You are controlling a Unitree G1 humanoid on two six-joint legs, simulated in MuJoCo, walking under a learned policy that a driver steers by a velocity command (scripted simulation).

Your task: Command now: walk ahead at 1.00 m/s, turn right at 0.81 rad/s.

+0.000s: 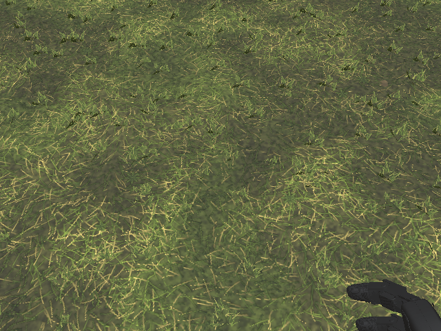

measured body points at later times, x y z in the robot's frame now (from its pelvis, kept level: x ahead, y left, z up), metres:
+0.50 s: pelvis +0.47 +0.01 -0.02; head +0.50 -0.01 +0.43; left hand +0.83 +0.08 -0.06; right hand +0.27 -0.22 -0.14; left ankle +0.33 +0.18 -0.74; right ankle +0.61 -0.15 -0.69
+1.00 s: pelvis +0.90 -0.21 -0.03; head +0.94 -0.22 +0.42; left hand +1.02 +0.05 -0.16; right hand +0.95 -0.51 -0.13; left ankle +1.13 -0.24 -0.71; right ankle +0.67 -0.13 -0.73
